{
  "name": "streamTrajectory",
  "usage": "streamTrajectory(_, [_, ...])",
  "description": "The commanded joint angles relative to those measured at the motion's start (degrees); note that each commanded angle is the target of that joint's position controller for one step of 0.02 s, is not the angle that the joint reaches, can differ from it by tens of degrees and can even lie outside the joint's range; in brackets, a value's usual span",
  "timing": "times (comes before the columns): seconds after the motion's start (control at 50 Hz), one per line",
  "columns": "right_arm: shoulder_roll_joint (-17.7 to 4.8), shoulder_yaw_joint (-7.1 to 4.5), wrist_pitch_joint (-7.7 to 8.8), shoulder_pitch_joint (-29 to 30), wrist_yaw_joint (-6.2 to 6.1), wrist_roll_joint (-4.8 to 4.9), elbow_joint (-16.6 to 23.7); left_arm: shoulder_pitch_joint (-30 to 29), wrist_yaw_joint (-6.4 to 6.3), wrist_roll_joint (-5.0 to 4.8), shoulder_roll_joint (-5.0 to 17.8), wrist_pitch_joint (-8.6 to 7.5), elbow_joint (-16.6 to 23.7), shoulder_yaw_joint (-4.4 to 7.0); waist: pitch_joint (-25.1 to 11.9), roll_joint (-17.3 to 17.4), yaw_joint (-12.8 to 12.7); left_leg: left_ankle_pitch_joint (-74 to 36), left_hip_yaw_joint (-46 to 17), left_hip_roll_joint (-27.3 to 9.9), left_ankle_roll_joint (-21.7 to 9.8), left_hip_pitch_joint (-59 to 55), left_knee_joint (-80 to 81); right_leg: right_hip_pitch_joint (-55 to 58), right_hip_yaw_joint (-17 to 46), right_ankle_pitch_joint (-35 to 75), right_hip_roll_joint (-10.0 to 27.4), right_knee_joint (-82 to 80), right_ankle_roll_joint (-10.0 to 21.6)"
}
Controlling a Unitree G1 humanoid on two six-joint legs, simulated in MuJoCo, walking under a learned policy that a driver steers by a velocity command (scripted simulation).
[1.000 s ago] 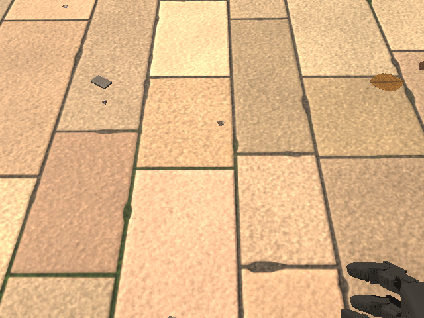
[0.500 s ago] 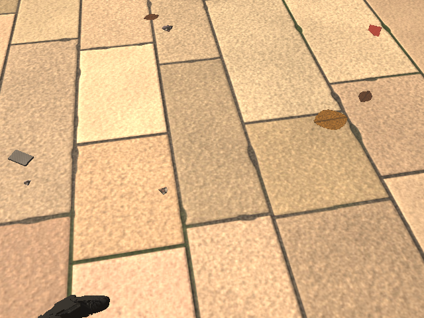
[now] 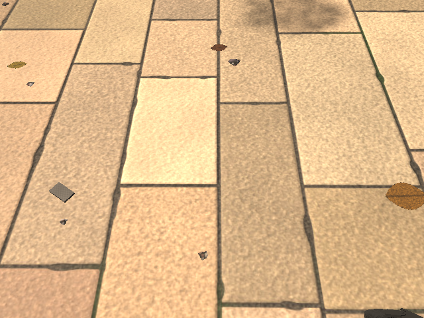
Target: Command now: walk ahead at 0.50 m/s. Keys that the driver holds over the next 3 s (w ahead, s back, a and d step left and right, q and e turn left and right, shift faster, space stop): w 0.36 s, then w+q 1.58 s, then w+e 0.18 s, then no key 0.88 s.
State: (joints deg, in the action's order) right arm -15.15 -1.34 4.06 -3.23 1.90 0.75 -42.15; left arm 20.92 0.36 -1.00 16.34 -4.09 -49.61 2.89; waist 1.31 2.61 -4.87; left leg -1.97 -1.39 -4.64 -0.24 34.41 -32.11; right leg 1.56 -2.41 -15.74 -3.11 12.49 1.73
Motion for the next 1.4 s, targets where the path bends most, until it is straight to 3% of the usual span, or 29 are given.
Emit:
streamTrajectory(0.02, [-5.84, -1.55, 1.31, 4.49, 0.74, 0.09, 5.10, 0.63, -0.67, -0.34, 10.58, 0.38, 1.24, 2.72, 2.12, -6.58, 1.90, 4.13, 0.12, 0.65, -2.15, -0.24, 2.68, 1.69, 8.25, 21.25, 18.37, 0.24, 8.35])
streamTrajectory(0.06, [-8.04, -2.85, 1.43, -3.47, 0.52, -0.13, 2.94, -1.24, -0.88, -0.26, 10.95, 1.03, 1.27, 2.76, -2.70, -6.87, 6.76, 6.12, 3.14, 3.66, -4.34, -12.46, 4.87, 1.44, 5.97, 35.99, 16.12, 10.02, 6.50])
streamTrajectory(0.08, [-10.90, -4.28, 1.34, -12.53, -0.04, -0.25, 0.27, -0.87, -1.01, 0.29, 9.13, 1.22, 1.55, 2.01, -9.09, -5.34, 10.45, 4.94, 2.41, 2.83, -6.22, -26.34, 3.88, -3.66, 3.59, 36.25, 12.92, 21.52, 4.72])
streamTrajectory(0.1, [-16.46, -5.58, 1.13, -20.17, -0.52, -1.42, -0.75, 3.59, -0.83, 1.16, 4.28, 0.59, 3.43, 0.29, -18.61, 4.64, 10.58, 7.25, -17.06, -11.01, -13.04, -48.51, 2.88, -22.60, 0.51, 18.17, 6.64, 42.92, 1.20])
streamTrajectory(0.12, [-15.84, -5.37, 0.83, -22.47, -0.20, -0.69, -1.65, 6.35, -0.54, 0.92, 1.51, -0.62, 2.75, -0.67, -23.14, 14.00, 9.95, 18.19, -38.20, -17.31, -18.08, -56.83, 12.00, -37.02, 5.93, -17.76, -0.67, 55.39, -0.50])
streamTrajectory(0.14, [-11.44, -4.03, 0.89, -20.33, -0.22, -0.09, -1.33, 1.42, -0.07, -0.64, 7.54, -1.49, 3.29, 0.83, -16.70, 8.25, 11.08, 24.96, -35.53, -15.90, -15.74, -52.53, 14.52, -43.44, 10.00, -16.97, 2.75, 60.83, 0.29])
streamTrajectory(0.16, [-10.07, -3.52, 0.91, -15.99, -0.32, -0.04, -0.65, -2.98, 0.09, -1.38, 8.80, -2.00, 4.73, 1.18, -9.57, 5.29, 9.88, 22.77, -28.08, -14.31, -13.85, -44.71, 15.84, -45.28, 8.05, -11.38, 5.75, 59.94, 1.03])
streamTrajectory(0.2, [-7.31, -2.72, 1.12, -10.25, -0.15, -1.00, 0.16, -5.53, -0.30, -0.01, 7.77, -1.71, 5.02, 1.42, -3.27, 1.66, 6.62, 12.63, -18.56, -10.17, -12.55, -31.71, 19.22, -40.80, 6.75, -2.76, 9.96, 54.14, 0.54])
streamTrajectory(0.32, [-8.50, -3.14, 2.18, -11.47, -0.79, -0.87, -2.40, -8.06, -0.79, 0.95, 4.31, 0.44, 5.90, 1.00, -0.51, 0.69, 4.73, -0.72, -8.28, -7.63, -13.70, -25.92, 24.96, -40.25, 6.02, 8.31, 11.70, 42.78, -2.66])
streamTrajectory(0.52, [-10.52, -3.79, -0.34, -20.45, -2.54, 0.64, -7.18, -25.13, 1.58, 0.31, 3.25, -2.01, 11.35, 0.28, 2.88, 0.75, 9.26, 0.21, -8.56, -7.98, -11.20, -33.40, 20.10, -36.95, 5.26, 18.94, 6.70, 16.31, -2.67])
streamTrajectory(0.58, [-11.37, -4.39, -1.06, -19.24, -3.01, 0.61, -7.22, -20.65, 1.70, 0.30, 5.82, -2.73, 10.32, 1.24, 0.49, 2.69, 5.84, -5.42, -10.87, -8.74, -9.60, -34.64, 14.39, -28.15, 4.64, 13.39, 5.21, 13.75, -0.80])
streamTrajectory(0.6, [-10.74, -4.15, -1.21, -18.38, -2.99, 0.47, -6.92, -14.30, 1.32, 0.42, 7.61, -2.91, 8.46, 2.28, -3.26, 2.23, 2.50, -10.98, -9.36, -6.16, -8.26, -33.00, 7.72, -18.57, 3.39, 13.25, 4.29, 11.88, 0.75])
streamTrajectory(0.62, [-8.22, -3.18, -1.15, -17.82, -2.87, -0.24, -5.83, -4.99, 0.77, 1.22, 10.53, -3.04, 6.58, 3.42, -11.28, 0.45, -1.52, -6.69, -7.31, -2.77, -6.42, -25.64, -5.20, -2.57, 7.22, 14.24, 9.20, 15.14, 3.67])
streamTrajectory(0.64, [-2.47, -1.56, -0.30, -23.37, -2.64, -0.56, -4.22, 2.02, 0.32, 1.86, 15.89, -2.50, 5.70, 4.84, -21.03, -11.54, -1.12, 13.89, -1.90, 5.66, -2.21, -4.69, -26.41, 20.89, 26.51, 9.94, 23.56, 15.60, 10.72])
streamTrajectory(0.66, [-2.98, -1.44, 0.45, -24.46, -2.56, 0.72, -3.98, 3.18, 0.47, 1.35, 12.88, -1.94, 5.17, 4.08, -24.99, -19.72, -1.09, 36.49, -5.47, 7.31, -1.41, 5.31, -37.36, 23.55, 43.06, -1.06, 28.40, 7.25, 13.95])
streamTrajectory(0.68, [-9.03, -3.18, 0.55, -19.97, -2.61, 2.06, -3.50, -0.50, 0.33, 0.98, 8.47, -1.85, 5.66, 2.80, -15.50, -13.10, -1.34, 33.09, -7.22, 3.60, -1.82, 9.35, -41.48, 15.72, 36.39, -7.26, 26.07, 4.98, 11.14])
streamTrajectory(0.72, [-8.69, -3.62, -0.10, -14.97, -2.81, 1.46, -2.24, -7.85, 0.29, 1.04, 4.66, -1.74, 5.84, 1.58, -4.78, -8.18, 1.56, 24.41, -4.70, -0.73, -1.70, 7.44, -38.63, 0.08, 22.93, -1.50, 21.81, 1.16, 8.57])
streamTrajectory(0.76, [-6.26, -3.86, -1.56, -16.43, -2.63, 1.11, -2.39, -11.61, 0.35, 1.65, 3.41, -2.25, 5.40, 1.40, -1.47, -10.26, 4.65, 20.16, -4.80, -3.24, -1.29, 1.66, -35.13, -8.79, 14.67, 3.99, 18.91, -2.63, 7.63])
streamTrajectory(0.9, [-3.75, -3.41, -2.75, -9.74, -1.53, 0.54, 1.28, -11.07, -0.52, 1.71, 7.19, -2.70, 2.79, 2.91, 1.38, -6.07, 4.49, 4.40, -3.06, -3.70, 0.12, 3.66, -19.37, -9.05, -0.69, 16.36, 17.81, -6.22, 8.47])
streamTrajectory(1.04, [-4.02, -2.98, -2.70, 1.20, 0.83, 0.45, 6.46, -6.18, -0.96, -0.15, 10.76, -0.36, 0.65, 4.19, 4.35, -5.02, 1.30, 5.66, 2.62, -1.62, -2.70, 3.46, -5.56, 1.28, -6.95, 20.82, 20.58, -2.78, 6.26])
streamTrajectory(1.08, [-5.64, -3.80, -2.99, -0.43, 1.04, 0.27, 7.10, -6.83, -1.05, -0.79, 12.30, 0.44, 0.75, 4.70, 2.15, -6.43, 3.38, 11.57, 5.52, 1.34, -4.80, -1.39, -4.72, 3.65, -8.71, 36.45, 20.76, 3.85, 5.02])
streamTrajectory(1.12, [-9.60, -6.34, -3.34, -13.17, 0.59, 0.53, 4.14, -8.44, -1.11, -1.40, 12.44, 1.34, 1.21, 4.67, -5.21, -5.84, 11.05, 11.18, 8.74, 6.94, -8.09, -19.38, -0.82, 0.14, -11.82, 48.83, 17.95, 22.67, 2.63])
streamTrajectory(1.14, [-14.37, -8.58, -3.85, -23.57, -0.50, 0.88, 1.26, -7.38, -1.25, -0.04, 10.10, 1.16, 1.88, 3.70, -10.65, -0.81, 15.10, 10.41, 1.22, 4.42, -10.97, -37.25, 0.43, -12.84, -12.19, 35.62, 15.51, 39.89, -0.24])
streamTrajectory(1.16, [-21.25, -9.38, -3.42, -21.49, -0.98, 1.48, 1.68, -3.06, -0.73, 2.50, 1.47, -0.16, 5.46, 0.99, -13.68, 15.57, 7.85, 21.07, -31.33, -9.98, -21.04, -53.46, 6.87, -38.96, -8.21, -15.08, 3.86, 59.96, -4.04])
streamTrajectory(1.18, [-16.90, -7.76, -2.12, -22.24, -0.41, 0.78, 4.27, -7.64, -0.07, 0.49, 5.21, -2.41, 5.87, 1.22, -21.34, 8.04, 11.23, 29.18, -46.43, -14.55, -23.74, -56.31, 15.72, -44.96, 6.27, -19.61, 2.30, 66.68, -3.12])
streamTrajectory(1.2, [-13.32, -6.64, -1.05, -20.46, -0.06, 0.20, 3.67, -13.12, 0.38, -1.80, 8.47, -3.60, 7.58, 2.06, -13.68, 4.26, 12.01, 24.86, -39.24, -13.62, -20.71, -52.20, 17.10, -50.04, 6.75, -13.90, 4.80, 66.46, -1.62])
streamTrajectory(1.24, [-10.06, -5.59, -0.44, -13.40, -0.27, 0.17, 4.49, -13.23, -0.32, 0.34, 7.88, -4.44, 6.81, 2.04, -6.42, -1.07, 7.35, 13.02, -26.54, -9.00, -17.08, -37.24, 16.41, -44.46, 7.00, -5.34, 9.22, 56.76, -0.81])
streamTrajectory(1.28, [-8.36, -4.80, -0.36, -9.93, -0.78, -0.74, 6.07, -11.48, -0.22, 1.08, 8.36, -3.16, 6.30, 2.59, -4.98, 0.42, 4.46, 5.06, -21.76, -6.61, -16.41, -29.08, 18.61, -37.79, 7.45, -1.70, 10.47, 51.56, -1.55])
streamTrajectory(1.4, [-10.72, -5.47, -0.32, -14.12, -2.80, 0.16, 4.59, -19.77, -0.15, 1.77, 4.32, -1.64, 9.17, 1.38, -0.98, 0.31, 6.50, 1.78, -13.59, -1.85, -14.27, -22.37, 20.11, -36.31, 5.76, 14.96, 6.95, 29.98, -5.61])
